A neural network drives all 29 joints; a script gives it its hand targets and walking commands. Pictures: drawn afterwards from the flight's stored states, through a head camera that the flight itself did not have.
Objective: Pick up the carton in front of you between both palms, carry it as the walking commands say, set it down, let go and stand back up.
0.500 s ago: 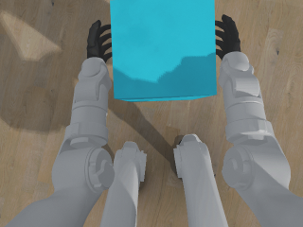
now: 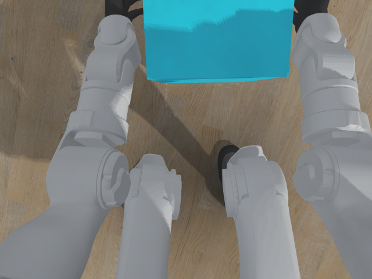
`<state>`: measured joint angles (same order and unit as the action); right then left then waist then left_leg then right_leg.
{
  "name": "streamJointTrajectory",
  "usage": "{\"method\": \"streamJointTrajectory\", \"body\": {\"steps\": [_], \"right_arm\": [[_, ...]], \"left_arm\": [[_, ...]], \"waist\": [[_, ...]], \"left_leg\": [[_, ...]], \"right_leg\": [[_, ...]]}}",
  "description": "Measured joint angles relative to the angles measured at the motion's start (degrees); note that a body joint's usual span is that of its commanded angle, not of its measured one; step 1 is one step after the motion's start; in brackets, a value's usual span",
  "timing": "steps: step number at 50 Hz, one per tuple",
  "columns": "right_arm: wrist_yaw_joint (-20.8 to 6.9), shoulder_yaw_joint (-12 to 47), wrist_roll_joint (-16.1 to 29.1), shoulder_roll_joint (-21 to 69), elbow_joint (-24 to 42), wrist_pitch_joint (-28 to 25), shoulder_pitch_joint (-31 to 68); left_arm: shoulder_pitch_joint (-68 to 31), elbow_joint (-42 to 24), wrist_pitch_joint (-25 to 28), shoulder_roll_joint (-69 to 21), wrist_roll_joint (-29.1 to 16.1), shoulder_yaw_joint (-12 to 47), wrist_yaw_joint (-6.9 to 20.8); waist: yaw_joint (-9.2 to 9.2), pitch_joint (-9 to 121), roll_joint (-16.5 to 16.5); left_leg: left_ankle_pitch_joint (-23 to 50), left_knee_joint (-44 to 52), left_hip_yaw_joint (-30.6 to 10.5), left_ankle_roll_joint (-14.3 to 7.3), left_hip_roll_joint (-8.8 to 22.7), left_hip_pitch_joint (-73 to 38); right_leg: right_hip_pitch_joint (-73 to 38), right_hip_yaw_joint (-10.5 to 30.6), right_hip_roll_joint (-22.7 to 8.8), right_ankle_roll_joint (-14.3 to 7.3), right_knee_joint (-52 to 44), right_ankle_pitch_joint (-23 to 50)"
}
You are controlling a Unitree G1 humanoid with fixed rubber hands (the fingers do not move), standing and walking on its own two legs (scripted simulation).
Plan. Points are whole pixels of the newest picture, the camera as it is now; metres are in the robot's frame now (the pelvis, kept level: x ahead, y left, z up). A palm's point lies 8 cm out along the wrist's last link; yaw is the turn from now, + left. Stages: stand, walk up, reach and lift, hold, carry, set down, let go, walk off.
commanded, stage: set down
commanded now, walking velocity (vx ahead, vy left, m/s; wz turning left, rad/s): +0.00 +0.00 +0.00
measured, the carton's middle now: (210, 27) +0.53 -0.08 -0.24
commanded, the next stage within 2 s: none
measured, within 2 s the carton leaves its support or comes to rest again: rests again in 0.42 s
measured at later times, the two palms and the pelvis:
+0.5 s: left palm (120, 26) +0.54 +0.08 -0.19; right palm (297, 29) +0.50 -0.22 -0.19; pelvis -0.01 +0.00 -0.02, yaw +1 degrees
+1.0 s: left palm (118, 24) +0.54 +0.09 -0.20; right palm (298, 27) +0.51 -0.22 -0.20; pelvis -0.01 +0.00 -0.03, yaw +0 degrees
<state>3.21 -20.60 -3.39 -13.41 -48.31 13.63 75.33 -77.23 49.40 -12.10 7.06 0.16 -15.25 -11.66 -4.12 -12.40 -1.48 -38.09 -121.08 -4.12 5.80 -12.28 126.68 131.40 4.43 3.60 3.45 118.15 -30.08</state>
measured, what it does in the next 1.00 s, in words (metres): stands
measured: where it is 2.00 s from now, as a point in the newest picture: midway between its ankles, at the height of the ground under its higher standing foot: (191, 199)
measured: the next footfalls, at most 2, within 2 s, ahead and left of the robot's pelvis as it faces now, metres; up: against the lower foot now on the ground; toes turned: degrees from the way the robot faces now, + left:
none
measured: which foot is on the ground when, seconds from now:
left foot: down 0.00-1.00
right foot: down 0.00-1.00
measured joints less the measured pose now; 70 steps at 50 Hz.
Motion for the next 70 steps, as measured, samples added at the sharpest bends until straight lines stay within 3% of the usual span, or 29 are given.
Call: {"method": "streamJointTrajectory", "body": {"steps": [24,45,53,56,60,65,70], "right_arm": [[-1.98,0.20,-1.35,-1.23,-6.60,-1.69,2.55],[-7.67,-3.43,-4.53,-2.79,-10.36,-3.05,5.77],[-7.57,-5.30,-5.23,-3.99,-14.23,-6.22,7.99],[-5.12,-3.22,-2.80,-5.18,-17.65,-8.97,8.30],[-1.95,1.23,4.13,-8.24,-20.05,-11.93,7.54],[-1.22,7.13,12.17,-12.21,-19.59,-13.27,7.38],[-0.98,10.55,16.15,-12.99,-17.03,-12.15,7.54]], "left_arm": [[-3.53,7.87,2.07,2.21,0.48,-0.23,1.88],[-6.43,10.66,2.99,3.58,4.57,-3.94,8.07],[-8.09,11.93,4.57,4.19,5.06,-2.76,9.04],[-8.24,13.55,5.95,6.06,2.16,1.36,7.41],[-7.53,14.49,7.44,9.70,-4.59,6.86,5.28],[-6.52,12.38,8.14,12.72,-11.06,12.10,4.53],[-5.64,8.88,7.27,12.97,-12.37,13.00,3.79]], "waist": [[-0.50,-5.81,-1.77],[-0.54,-9.10,-1.70],[-0.09,-11.66,-1.17],[-0.03,-13.09,-0.63],[0.03,-14.24,-0.29],[0.17,-14.10,-0.32],[0.36,-12.14,0.27]], "left_leg": [[0.28,-4.10,1.28,-1.22,0.93,-0.69],[0.88,-6.36,2.14,-2.20,2.45,-0.95],[0.43,-7.23,2.42,-2.34,3.15,-1.79],[0.20,-7.21,2.39,-2.26,3.63,-2.20],[0.05,-7.31,2.52,-2.53,4.74,-1.93],[0.24,-8.09,2.93,-3.08,6.13,-0.74],[0.53,-8.21,2.93,-2.84,6.76,-0.19]], "right_leg": [[-1.59,-0.86,-1.92,-0.53,4.07,-0.71],[-2.30,-1.37,-2.74,-0.87,6.07,-0.36],[-3.06,-1.47,-2.87,-0.80,6.90,-0.72],[-3.34,-1.74,-3.00,-1.05,6.89,-0.85],[-3.03,-2.45,-3.67,-1.82,7.04,-0.99],[-1.84,-3.35,-4.74,-3.00,7.98,-1.02],[-0.89,-3.61,-4.62,-3.56,8.17,-0.42]]}}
